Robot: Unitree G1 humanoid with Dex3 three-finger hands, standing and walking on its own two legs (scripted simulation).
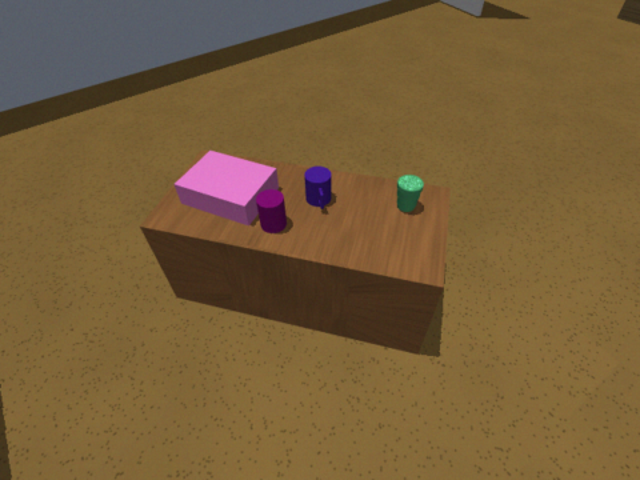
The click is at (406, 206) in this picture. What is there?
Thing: tapered cup
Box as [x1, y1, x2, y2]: [397, 175, 423, 211]
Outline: 403,175 398,179 397,182 397,205 403,211 410,211 416,204 416,200 422,189 423,182 420,178 414,175
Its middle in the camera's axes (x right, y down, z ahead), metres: +0.28 -0.14 +1.21
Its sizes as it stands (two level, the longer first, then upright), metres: 0.078 0.078 0.097
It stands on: a support 0.40 m high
